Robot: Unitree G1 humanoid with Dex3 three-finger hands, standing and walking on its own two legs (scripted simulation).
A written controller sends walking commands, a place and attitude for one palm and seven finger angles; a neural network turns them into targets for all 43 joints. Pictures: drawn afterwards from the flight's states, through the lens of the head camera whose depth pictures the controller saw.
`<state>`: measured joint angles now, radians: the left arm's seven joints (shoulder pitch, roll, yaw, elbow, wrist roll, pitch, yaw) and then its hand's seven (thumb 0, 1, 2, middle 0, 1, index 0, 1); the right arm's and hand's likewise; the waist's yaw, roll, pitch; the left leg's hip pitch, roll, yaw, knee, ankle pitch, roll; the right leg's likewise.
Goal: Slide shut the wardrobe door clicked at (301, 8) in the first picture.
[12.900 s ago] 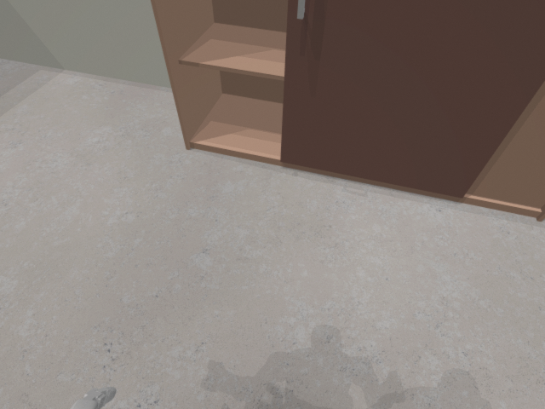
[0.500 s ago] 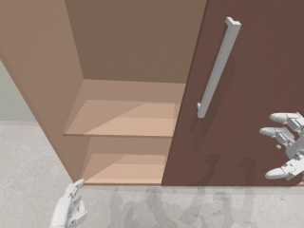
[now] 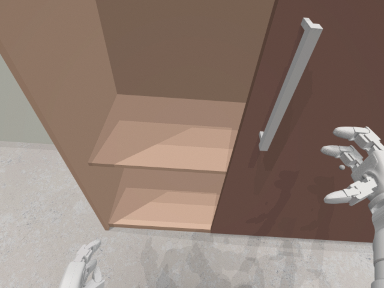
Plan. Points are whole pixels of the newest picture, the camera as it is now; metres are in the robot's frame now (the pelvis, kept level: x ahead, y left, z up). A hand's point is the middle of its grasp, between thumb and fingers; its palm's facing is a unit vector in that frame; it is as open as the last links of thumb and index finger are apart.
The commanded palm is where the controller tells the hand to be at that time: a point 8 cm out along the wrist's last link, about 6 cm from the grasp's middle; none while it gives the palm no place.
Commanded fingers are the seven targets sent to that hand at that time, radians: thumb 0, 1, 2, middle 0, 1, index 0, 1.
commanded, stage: move the hooked fingers beside the handle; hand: right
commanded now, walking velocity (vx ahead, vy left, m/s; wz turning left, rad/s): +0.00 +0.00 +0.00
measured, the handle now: (281, 95) +0.49 -0.16 +0.17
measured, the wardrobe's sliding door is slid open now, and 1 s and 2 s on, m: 0.53 0.53 0.53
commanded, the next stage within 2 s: feel for the door with the fingertips in 1.76 s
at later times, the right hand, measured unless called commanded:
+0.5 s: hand (318, 143) +0.39 -0.23 +0.13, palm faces +0.00 +1.00 -0.03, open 14.0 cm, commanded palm +0.37 -0.28 +0.13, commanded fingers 0.00 0.50 -0.30 0.30 1.20 0.30 1.20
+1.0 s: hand (302, 126) +0.44 -0.21 +0.13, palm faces +0.01 +1.00 -0.03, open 13.8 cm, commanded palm +0.42 -0.26 +0.12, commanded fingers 0.00 0.50 -0.30 0.30 1.20 0.30 1.20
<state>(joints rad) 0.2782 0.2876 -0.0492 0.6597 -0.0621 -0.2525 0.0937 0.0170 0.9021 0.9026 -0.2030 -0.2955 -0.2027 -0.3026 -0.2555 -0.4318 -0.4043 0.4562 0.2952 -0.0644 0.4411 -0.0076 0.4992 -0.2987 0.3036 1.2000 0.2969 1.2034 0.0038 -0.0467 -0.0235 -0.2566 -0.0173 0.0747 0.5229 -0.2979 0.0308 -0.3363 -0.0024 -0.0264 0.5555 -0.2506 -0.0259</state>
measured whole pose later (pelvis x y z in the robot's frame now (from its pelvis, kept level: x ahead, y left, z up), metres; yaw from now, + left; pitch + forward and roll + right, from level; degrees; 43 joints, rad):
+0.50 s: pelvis +0.00 -0.01 +0.00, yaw +0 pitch +3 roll +1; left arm 0.29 0.28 -0.05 0.66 -0.05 -0.18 0.07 0.01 0.90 0.90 -0.20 -0.30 -0.20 -0.30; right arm -0.48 -0.42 -0.33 0.66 0.23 -0.09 0.35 -0.01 0.50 -0.30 0.30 1.20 0.30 1.20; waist 0.03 -0.04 -0.03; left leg -0.30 -0.01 0.07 0.54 -0.30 0.02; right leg -0.37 0.01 -0.03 0.57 -0.26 -0.03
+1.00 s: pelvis +0.00 +0.00 +0.00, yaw +1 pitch +6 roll +1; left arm 0.36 0.30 -0.03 0.68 -0.05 -0.10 0.05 0.01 0.90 0.90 -0.20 -0.30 -0.20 -0.30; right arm -0.67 -0.46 -0.36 0.93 0.18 -0.19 0.31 -0.01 0.50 -0.30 0.33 1.22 0.32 1.23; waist 0.07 -0.04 -0.04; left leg -0.37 -0.02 0.06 0.57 -0.32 0.03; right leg -0.44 -0.01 -0.04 0.60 -0.27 -0.02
